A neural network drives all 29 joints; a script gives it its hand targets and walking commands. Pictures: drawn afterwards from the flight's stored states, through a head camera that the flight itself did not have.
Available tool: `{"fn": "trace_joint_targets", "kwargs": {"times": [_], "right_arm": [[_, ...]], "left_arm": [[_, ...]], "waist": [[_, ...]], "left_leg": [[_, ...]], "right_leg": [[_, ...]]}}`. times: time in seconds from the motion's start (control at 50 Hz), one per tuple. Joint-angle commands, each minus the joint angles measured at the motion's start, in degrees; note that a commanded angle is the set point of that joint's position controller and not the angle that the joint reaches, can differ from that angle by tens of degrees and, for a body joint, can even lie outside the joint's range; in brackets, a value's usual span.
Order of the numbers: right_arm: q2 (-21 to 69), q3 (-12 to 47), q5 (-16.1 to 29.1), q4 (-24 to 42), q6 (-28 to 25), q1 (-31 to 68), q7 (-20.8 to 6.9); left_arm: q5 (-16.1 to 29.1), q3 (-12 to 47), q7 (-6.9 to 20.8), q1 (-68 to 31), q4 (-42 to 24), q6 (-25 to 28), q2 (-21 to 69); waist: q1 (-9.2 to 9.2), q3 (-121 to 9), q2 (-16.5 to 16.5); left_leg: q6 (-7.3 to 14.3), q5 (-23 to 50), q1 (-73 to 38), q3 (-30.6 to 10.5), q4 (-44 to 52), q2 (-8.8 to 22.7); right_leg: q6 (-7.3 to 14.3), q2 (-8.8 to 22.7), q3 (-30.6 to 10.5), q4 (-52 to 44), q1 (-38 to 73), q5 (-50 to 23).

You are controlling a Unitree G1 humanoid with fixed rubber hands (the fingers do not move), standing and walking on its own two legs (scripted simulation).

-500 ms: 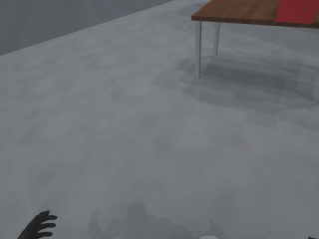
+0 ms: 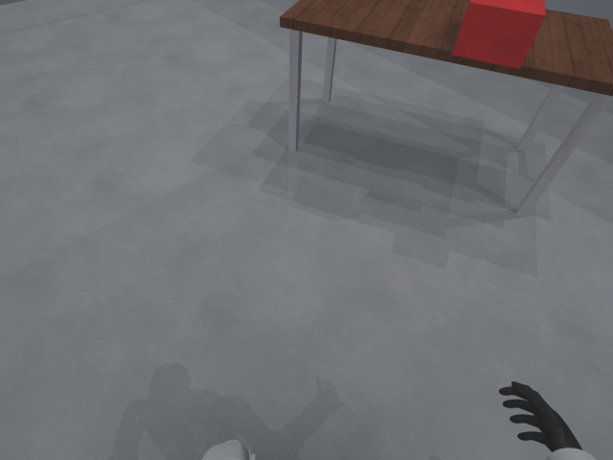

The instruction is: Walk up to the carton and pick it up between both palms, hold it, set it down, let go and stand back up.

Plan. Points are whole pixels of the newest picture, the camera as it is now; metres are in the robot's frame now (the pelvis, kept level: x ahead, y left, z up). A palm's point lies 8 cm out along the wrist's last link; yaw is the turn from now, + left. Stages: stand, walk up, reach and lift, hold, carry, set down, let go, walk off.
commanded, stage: walk up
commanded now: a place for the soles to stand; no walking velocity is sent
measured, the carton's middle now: (498, 19) +1.49 -0.60 -0.01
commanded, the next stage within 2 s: none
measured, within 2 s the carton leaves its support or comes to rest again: neither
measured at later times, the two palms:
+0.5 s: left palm (242, 231) +0.49 +0.15 -0.05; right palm (591, 389) +0.26 -0.43 -0.11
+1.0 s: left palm (299, 157) +0.73 +0.06 -0.06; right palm out of the picture +0.37 -0.49 -0.06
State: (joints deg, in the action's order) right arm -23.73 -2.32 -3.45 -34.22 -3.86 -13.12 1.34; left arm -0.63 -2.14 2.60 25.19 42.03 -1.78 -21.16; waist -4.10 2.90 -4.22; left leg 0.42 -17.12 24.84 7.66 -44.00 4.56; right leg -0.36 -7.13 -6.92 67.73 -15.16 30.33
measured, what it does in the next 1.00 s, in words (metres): walks ahead, turning right: right foot, then left foot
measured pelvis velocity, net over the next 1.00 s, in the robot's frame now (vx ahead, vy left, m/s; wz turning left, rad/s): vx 0.47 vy -0.17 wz -0.43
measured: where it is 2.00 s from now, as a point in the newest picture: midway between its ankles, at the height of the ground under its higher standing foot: (414, 272)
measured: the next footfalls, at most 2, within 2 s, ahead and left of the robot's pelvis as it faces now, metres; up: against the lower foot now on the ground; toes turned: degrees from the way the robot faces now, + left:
right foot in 0.30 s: +0.35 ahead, -0.25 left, +0.00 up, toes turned -12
left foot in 0.68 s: +0.55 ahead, -0.02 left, +0.00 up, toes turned -7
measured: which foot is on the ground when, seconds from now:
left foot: down 0.00-0.36, up 0.38-0.66, down 0.68-1.00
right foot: up 0.00-0.28, down 0.30-0.70, up 0.72-1.00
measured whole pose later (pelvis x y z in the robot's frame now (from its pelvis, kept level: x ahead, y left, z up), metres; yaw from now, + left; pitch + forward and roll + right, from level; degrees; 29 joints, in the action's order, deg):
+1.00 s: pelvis +0.47 -0.17 -0.01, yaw -24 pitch -8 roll +3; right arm -28.2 -3.1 -3.0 -32.5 -3.3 -27.3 0.2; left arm -0.6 -3.8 5.1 16.4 32.9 -1.4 -26.9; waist 3.3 5.4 -4.0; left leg -2.5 -28.1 9.6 13.7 -47.4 10.6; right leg 1.1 3.5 -1.1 57.3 -34.6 22.0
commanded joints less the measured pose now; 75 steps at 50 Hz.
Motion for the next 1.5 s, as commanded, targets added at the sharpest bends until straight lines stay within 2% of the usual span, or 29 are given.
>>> {"fn": "trace_joint_targets", "kwargs": {"times": [0.0, 0.04, 0.16, 0.22, 0.26, 0.28, 0.3, 0.32, 0.36, 0.4, 0.5, 0.58, 0.62, 0.64, 0.66, 0.7, 0.76, 0.88, 0.94, 1.0, 1.04, 1.06, 1.08, 1.1, 1.12, 1.14, 1.2, 1.26, 1.48], "right_arm": [[-16.14, -6.29, -0.16, 3.62, -1.62, -11.15, 2.27], [-18.02, -7.09, -0.05, 5.01, -2.20, -7.19, 1.62], [-18.96, -6.03, 0.45, 7.23, -3.27, -0.88, -0.30], [-17.87, -5.92, 1.37, 6.77, -1.48, -6.36, -0.56], [-17.12, -5.47, 1.91, 6.00, 0.14, -10.75, -1.26], [-14.88, -4.55, 2.88, 6.29, 0.58, -13.33, -2.10], [-13.35, -4.55, 4.65, 9.06, 0.44, -14.04, -3.04], [-18.00, -4.95, 4.80, 10.65, 0.85, -11.88, -2.56], [-18.87, -6.39, 5.18, 10.76, 0.96, -6.39, -2.38], [-15.49, -4.77, 5.32, 7.35, 0.87, -10.09, -2.29], [-14.33, -3.89, 3.14, 6.75, 2.23, -10.41, -2.35], [-14.82, -4.87, 3.18, 6.07, 0.91, -11.83, -2.86], [-15.62, -6.39, 2.39, 2.62, 0.51, -23.48, -2.19], [-17.92, -7.27, 1.59, 2.32, 0.36, -26.78, -1.18], [-20.66, -7.34, 0.19, 3.75, 0.33, -25.83, -0.59], [-21.41, -7.11, 0.07, 9.31, 0.33, -14.53, 0.37], [-19.42, -6.94, 0.36, 8.86, -1.21, -11.05, 0.23], [-22.53, -7.04, 0.68, 7.72, -1.53, -10.85, 0.09], [-22.14, -6.87, 0.53, 9.57, -0.86, -5.15, -0.71], [-21.30, -6.97, 0.43, 9.53, 0.31, -4.53, -0.65], [-17.85, -5.81, 0.29, 8.14, 1.27, -7.93, -1.26], [-17.35, -5.47, 0.80, 7.65, 1.51, -9.91, -1.92], [-13.84, -4.44, 2.18, 8.71, 1.26, -11.59, -3.00], [-13.50, -4.13, 3.87, 11.67, 1.20, -11.62, -3.45], [-19.93, -6.18, 4.62, 11.45, 2.42, -7.52, -2.71], [-19.77, -6.51, 4.54, 11.57, 2.98, -6.43, -2.27], [-15.20, -5.39, 5.83, 6.49, 2.56, -10.27, -1.45], [-13.01, -4.63, 4.32, 6.83, 3.07, -7.46, -1.41], [-10.38, -4.64, 2.36, 7.28, 2.56, 2.80, -3.88]], "left_arm": [[-1.29, -6.29, -0.04, -11.08, -11.79, 3.56, -16.14], [-0.68, -6.19, 1.14, -12.25, -13.27, 2.99, -15.05], [0.84, -5.47, 4.12, -13.06, -13.88, 0.84, -12.24], [-0.07, -5.91, 3.63, -14.60, -13.33, 1.79, -13.30], [-0.31, -7.37, 2.19, -4.91, -9.71, 2.65, -17.19], [-0.69, -8.64, 0.31, -1.77, -9.12, 2.66, -22.38], [-0.10, -9.59, -1.45, 1.07, -10.76, 2.12, -26.76], [0.54, -9.34, -2.00, 3.94, -11.54, 1.96, -26.20], [1.32, -9.26, -3.62, -3.05, -11.72, 2.46, -24.52], [1.10, -6.83, -4.65, -7.95, -12.08, 2.49, -23.60], [-0.28, -5.52, -4.36, -13.78, -14.11, 3.87, -19.98], [-0.23, -5.15, -3.42, -16.27, -14.80, 4.08, -18.61], [0.44, -4.01, -2.81, -19.61, -15.30, 3.63, -14.48], [0.36, -3.06, -2.54, -18.26, -15.31, 3.69, -11.54], [1.00, -2.52, -1.93, -14.71, -15.45, 3.34, -8.26], [0.12, -5.45, -0.98, -11.95, -19.02, 1.50, -17.01], [-0.65, -6.25, -0.09, -14.20, -16.81, 2.35, -18.10], [-0.11, -6.17, 1.69, -14.40, -17.38, 2.80, -17.32], [0.45, -6.29, 2.65, -11.99, -17.75, 2.02, -16.63], [0.87, -6.02, 2.68, -11.75, -17.27, 1.79, -15.93], [0.85, -6.95, 1.99, -6.44, -14.95, 2.76, -16.73], [0.69, -7.66, 0.52, 0.62, -12.36, 3.39, -18.96], [-0.18, -8.82, -1.08, 4.91, -10.77, 3.35, -23.02], [0.35, -8.42, -2.26, 3.29, -13.36, 3.42, -24.94], [1.30, -8.30, -3.19, 4.78, -13.20, 3.43, -25.23], [1.72, -8.07, -3.76, 1.48, -14.82, 3.86, -23.79], [0.57, -6.07, -5.21, -2.12, -13.50, 4.33, -23.20], [-0.49, -6.21, -5.21, -5.78, -13.32, 5.76, -22.64], [-0.71, -4.80, -3.93, -2.88, -11.69, 7.48, -17.99]], "waist": [[10.81, 0.20, 8.55], [9.55, 2.13, 12.00], [3.28, 8.03, 20.03], [3.64, 5.59, 13.22], [-1.85, -4.49, 3.03], [-4.49, -9.31, -7.68], [-6.33, -18.92, -18.92], [-7.37, -17.36, -14.84], [-4.88, -12.21, -5.40], [-0.14, -7.39, -6.01], [2.47, -2.22, -10.63], [5.01, -0.58, -6.81], [13.54, -2.40, 1.72], [16.02, -5.69, 13.13], [14.22, -4.97, 22.88], [8.88, 2.43, 18.43], [8.95, 10.71, 13.63], [7.93, 8.58, 13.33], [4.41, 7.14, 21.94], [3.18, 9.19, 15.05], [-0.04, 5.36, 1.47], [-3.64, -0.30, -3.68], [-6.17, -6.11, -17.24], [-3.66, -8.88, -15.25], [-6.26, -8.10, -7.98], [-3.30, -4.47, -4.69], [-0.35, -3.00, -2.88], [1.71, -0.46, -0.53], [0.99, 8.71, -1.20]], "left_leg": [[17.39, 6.70, -23.70, -26.51, 22.77, 24.49], [15.15, 3.11, -18.57, -20.00, 23.35, 22.40], [8.33, -11.78, 2.08, 0.95, 28.11, 16.32], [6.97, 1.57, -3.23, 5.21, 17.17, 15.56], [5.35, 12.35, -1.86, 5.66, -7.22, 12.50], [3.10, 8.01, 5.15, 6.11, -23.79, 8.56], [-0.52, -19.89, 13.56, 4.98, -41.18, -0.25], [0.41, -18.86, 18.36, -5.10, -41.40, -0.15], [0.77, -12.72, 18.56, -9.10, -42.30, 4.42], [0.96, -8.76, 12.14, -9.36, -37.48, 5.47], [0.04, -9.52, 7.02, -7.54, -22.78, 6.00], [-0.64, -1.84, -6.35, -4.53, -3.72, 2.87], [-0.40, 5.18, -30.84, -1.84, 2.44, -0.83], [1.19, -7.23, -33.49, -11.00, 9.63, 4.89], [5.34, -31.72, -29.47, -33.42, 22.82, 17.63], [12.37, -51.99, -19.63, -49.74, 37.59, 27.48], [15.37, -37.35, -10.23, -36.28, 34.63, 26.16], [11.66, -29.64, -9.67, -18.25, 30.40, 22.00], [8.62, -30.66, -2.33, -7.33, 30.55, 19.85], [6.28, -31.40, 6.60, -1.48, 26.11, 18.09], [5.86, -18.53, 4.44, 2.14, 7.22, 14.77], [4.63, -2.34, 3.99, 3.11, -11.28, 11.88], [1.55, -4.87, 10.10, 4.56, -29.10, 6.96], [-0.45, -18.29, 17.05, -0.92, -37.00, -1.02], [0.09, -16.98, 19.76, -8.59, -39.89, 0.17], [1.31, -14.08, 21.10, -8.95, -42.48, 2.43], [1.25, -8.64, 15.53, -14.63, -39.18, 3.12], [0.71, -6.27, 12.15, -18.32, -34.45, 2.89], [-0.16, 4.90, 8.49, -7.82, -6.69, 0.30]], "right_leg": [[-1.38, 9.48, -2.84, 10.74, -29.60, -1.60], [-1.44, 12.49, -5.55, 5.41, -27.32, -0.79], [0.95, 12.22, 8.43, -19.03, -5.63, -24.93], [3.49, 10.17, 9.91, -24.38, -2.22, -21.67], [6.15, 3.94, 9.71, -26.28, 13.53, -16.37], [10.07, 7.05, -1.53, -30.46, 21.71, -10.14], [18.05, 22.33, -33.04, -40.24, 30.05, -2.44], [22.94, 28.42, -46.34, -48.99, 29.26, -1.63], [20.27, 26.26, -35.06, -47.92, 21.63, -7.11], [13.98, 20.58, -22.42, -43.15, 10.36, -16.85], [16.81, 21.37, -15.94, -44.45, -4.80, -6.06], [13.27, 16.52, -10.17, -36.68, -15.27, 1.32], [7.45, 11.05, -6.76, -23.74, -32.35, 7.61], [4.90, 6.53, -0.26, -7.55, -34.85, 6.07], [2.25, 2.09, 1.06, 7.68, -38.37, 4.24], [-0.27, 7.65, -2.11, 14.49, -40.12, 3.12], [0.12, 10.84, -1.22, 6.44, -35.07, 1.33], [1.67, 11.90, 2.60, -8.86, -27.09, -7.13], [1.91, 13.00, 7.19, -14.03, -14.29, -13.86], [2.97, 10.93, 11.24, -18.23, -1.51, -14.26], [4.02, 6.48, 12.74, -23.79, 7.09, -13.94], [5.44, 3.67, 11.03, -26.37, 14.31, -9.84], [7.84, 11.82, -6.44, -35.25, 18.93, 1.95], [13.32, 24.96, -36.82, -49.09, 19.92, 10.40], [16.03, 30.91, -44.76, -56.29, 19.55, 17.23], [18.45, 30.38, -39.43, -54.11, 17.01, 9.31], [9.86, 27.18, -21.41, -46.86, 10.04, -9.37], [13.66, 29.16, -18.99, -48.14, -0.66, -3.40], [8.67, 23.94, 4.14, -45.82, -0.69, -25.95]]}}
